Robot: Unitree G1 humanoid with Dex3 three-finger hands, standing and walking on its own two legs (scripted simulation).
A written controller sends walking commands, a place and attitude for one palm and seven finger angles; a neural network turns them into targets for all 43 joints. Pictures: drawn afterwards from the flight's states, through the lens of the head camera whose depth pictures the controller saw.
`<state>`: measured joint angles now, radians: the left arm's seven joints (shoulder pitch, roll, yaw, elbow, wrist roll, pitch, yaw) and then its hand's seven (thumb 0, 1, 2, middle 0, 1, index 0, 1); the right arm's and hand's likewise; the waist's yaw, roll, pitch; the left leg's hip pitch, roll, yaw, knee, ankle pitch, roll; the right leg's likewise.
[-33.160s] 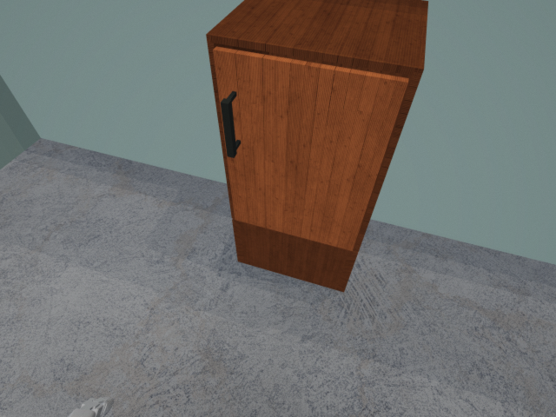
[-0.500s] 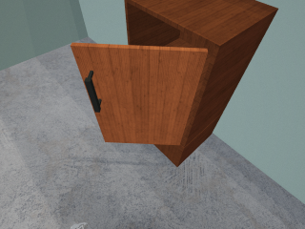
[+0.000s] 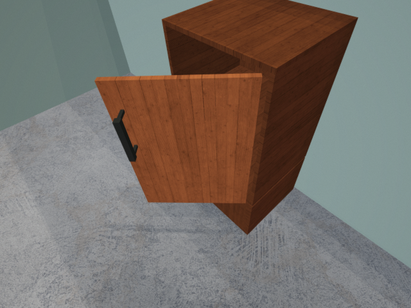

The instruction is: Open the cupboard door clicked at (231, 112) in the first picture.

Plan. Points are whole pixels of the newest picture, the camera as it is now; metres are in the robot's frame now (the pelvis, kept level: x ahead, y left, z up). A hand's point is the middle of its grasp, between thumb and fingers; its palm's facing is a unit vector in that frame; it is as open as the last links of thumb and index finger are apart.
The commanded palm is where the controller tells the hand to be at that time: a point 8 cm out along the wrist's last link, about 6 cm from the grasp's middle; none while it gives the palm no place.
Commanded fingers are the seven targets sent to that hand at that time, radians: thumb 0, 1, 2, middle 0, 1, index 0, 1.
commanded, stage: come to a stop and stand still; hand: left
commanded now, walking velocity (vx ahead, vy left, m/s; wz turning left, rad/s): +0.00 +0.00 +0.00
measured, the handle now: (127, 136) +0.57 +0.26 -0.02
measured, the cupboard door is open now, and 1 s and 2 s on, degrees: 45 45 45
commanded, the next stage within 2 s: look again from close up in 0.10 s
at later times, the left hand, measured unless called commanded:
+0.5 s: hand out of the picture +0.05 +0.18 -0.17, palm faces -0.02 -0.97 -0.23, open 7.3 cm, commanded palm none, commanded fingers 0.00 0.90 0.90 -0.20 -0.30 -0.20 -0.30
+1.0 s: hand (114, 254) +0.22 +0.20 -0.01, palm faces +0.20 -0.98 -0.02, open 7.6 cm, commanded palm +0.14 +0.25 -0.06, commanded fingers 0.00 0.62 0.78 -0.22 -0.48 -0.22 -0.48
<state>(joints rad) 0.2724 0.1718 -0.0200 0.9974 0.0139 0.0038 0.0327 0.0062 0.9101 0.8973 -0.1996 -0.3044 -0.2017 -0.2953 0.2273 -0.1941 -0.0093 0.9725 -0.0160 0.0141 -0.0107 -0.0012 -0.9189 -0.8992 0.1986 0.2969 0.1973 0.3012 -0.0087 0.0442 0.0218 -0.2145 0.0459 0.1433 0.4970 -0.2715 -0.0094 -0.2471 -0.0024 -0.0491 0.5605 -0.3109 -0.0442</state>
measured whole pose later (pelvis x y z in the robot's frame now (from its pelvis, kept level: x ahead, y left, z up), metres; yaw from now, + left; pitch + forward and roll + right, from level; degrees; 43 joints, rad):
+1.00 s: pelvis +0.00 +0.01 -0.02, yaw +3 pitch +7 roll +1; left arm 0.29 0.15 0.11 0.26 -0.20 -0.35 -0.07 0.01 0.83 0.86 -0.20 -0.36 -0.21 -0.35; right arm 0.23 -0.25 -0.04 0.75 0.01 -0.24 -0.04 0.01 -0.91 -0.90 0.20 0.30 0.20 0.30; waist -0.02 0.00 -0.07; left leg -0.47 0.02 0.09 0.69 -0.35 0.01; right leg -0.47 -0.04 -0.09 0.74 -0.39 -0.03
